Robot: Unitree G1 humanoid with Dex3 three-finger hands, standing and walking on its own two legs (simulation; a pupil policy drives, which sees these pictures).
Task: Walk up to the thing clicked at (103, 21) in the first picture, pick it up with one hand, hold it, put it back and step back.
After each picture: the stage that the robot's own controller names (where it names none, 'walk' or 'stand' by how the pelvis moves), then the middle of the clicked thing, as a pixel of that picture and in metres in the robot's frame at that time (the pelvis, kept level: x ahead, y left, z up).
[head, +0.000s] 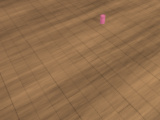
stand; (102, 19) +1.92 -0.26 -0.72
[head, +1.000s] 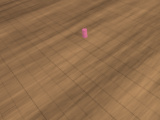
walk; (84, 33) +1.79 +0.14 -0.69
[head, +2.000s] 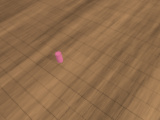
walk; (59, 57) +1.18 +0.37 -0.72
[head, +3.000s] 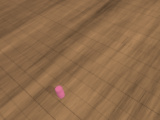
walk; (60, 92) +0.77 +0.31 -0.72
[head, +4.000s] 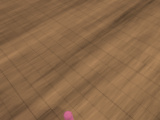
walk; (68, 117) +0.51 +0.21 -0.71
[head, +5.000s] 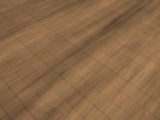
stand; out of the picture +0.41 +0.20 -0.71
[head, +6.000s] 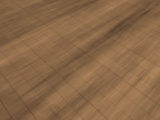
stand; out of the picture +0.39 +0.19 -0.72
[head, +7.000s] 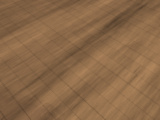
stand; out of the picture +0.36 +0.21 -0.71
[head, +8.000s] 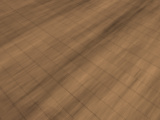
stand; out of the picture +0.34 +0.22 -0.72
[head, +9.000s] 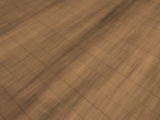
stand; out of the picture +0.34 +0.23 -0.72
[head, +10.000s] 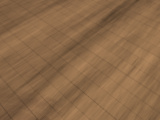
stand; out of the picture +0.39 +0.22 -0.71
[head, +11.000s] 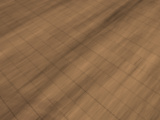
stand; out of the picture +0.41 +0.21 -0.72
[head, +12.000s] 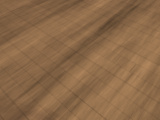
stand; out of the picture +0.38 +0.23 -0.73
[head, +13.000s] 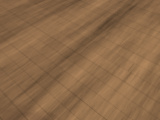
stand; out of the picture +0.38 +0.23 -0.73
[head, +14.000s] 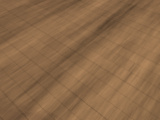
stand; out of the picture +0.38 +0.23 -0.73
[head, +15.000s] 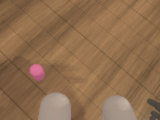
go down; (37, 72) +0.43 +0.24 -0.42
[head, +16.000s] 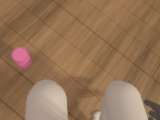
go down; (22, 58) +0.45 +0.27 -0.31
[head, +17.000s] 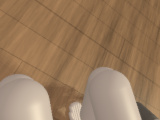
close in; out of the picture +0.43 +0.31 -0.23
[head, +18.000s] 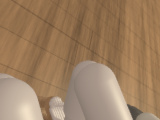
close; out of the picture +0.42 +0.33 -0.22
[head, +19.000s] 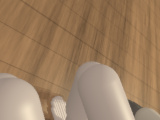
lift; out of the picture +0.40 +0.32 -0.23
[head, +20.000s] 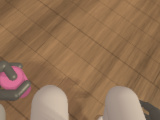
lift; (16, 83) +0.32 +0.25 -0.08
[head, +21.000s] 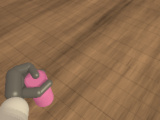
hold; (40, 89) +0.33 +0.16 +0.04
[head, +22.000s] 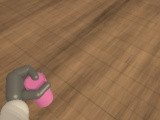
hold; (39, 90) +0.34 +0.17 +0.01
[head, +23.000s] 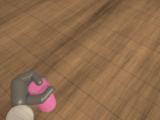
crouch; (43, 95) +0.33 +0.16 -0.02
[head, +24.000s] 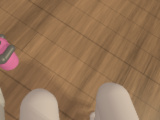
crouch; (3, 55) +0.44 +0.25 -0.11
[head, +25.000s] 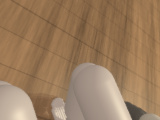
lower; out of the picture +0.41 +0.31 -0.23
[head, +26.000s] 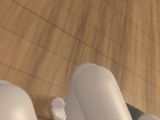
lower; out of the picture +0.41 +0.31 -0.23
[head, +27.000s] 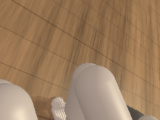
lower; out of the picture +0.41 +0.31 -0.23
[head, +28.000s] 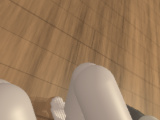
lower; out of the picture +0.41 +0.32 -0.23
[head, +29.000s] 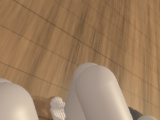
loosen; out of the picture +0.41 +0.31 -0.23
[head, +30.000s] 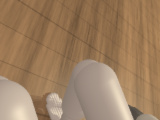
withdraw; out of the picture +0.39 +0.31 -0.23
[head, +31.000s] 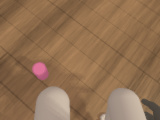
walk; (41, 71) +0.43 +0.24 -0.38
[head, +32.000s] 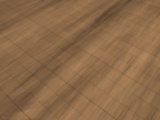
stand; out of the picture +0.36 +0.19 -0.66
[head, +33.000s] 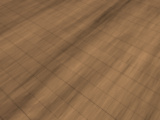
stand; out of the picture +0.38 +0.21 -0.66
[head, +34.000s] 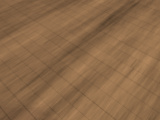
stand; out of the picture +0.38 +0.20 -0.70
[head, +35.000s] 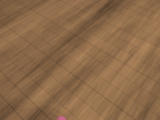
walk; out of the picture +0.41 +0.19 -0.71
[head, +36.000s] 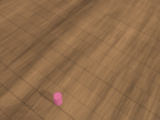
walk; (57, 98) +0.54 +0.16 -0.71
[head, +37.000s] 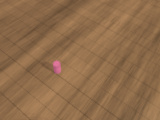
walk; (57, 67) +0.86 +0.24 -0.71
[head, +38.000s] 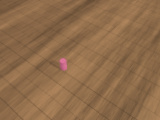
walk; (63, 64) +1.04 +0.22 -0.71
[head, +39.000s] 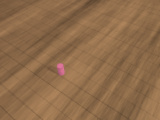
stand; (60, 69) +1.03 +0.25 -0.73
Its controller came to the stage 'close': yes
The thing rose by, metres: 0.71
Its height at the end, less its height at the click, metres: +0.00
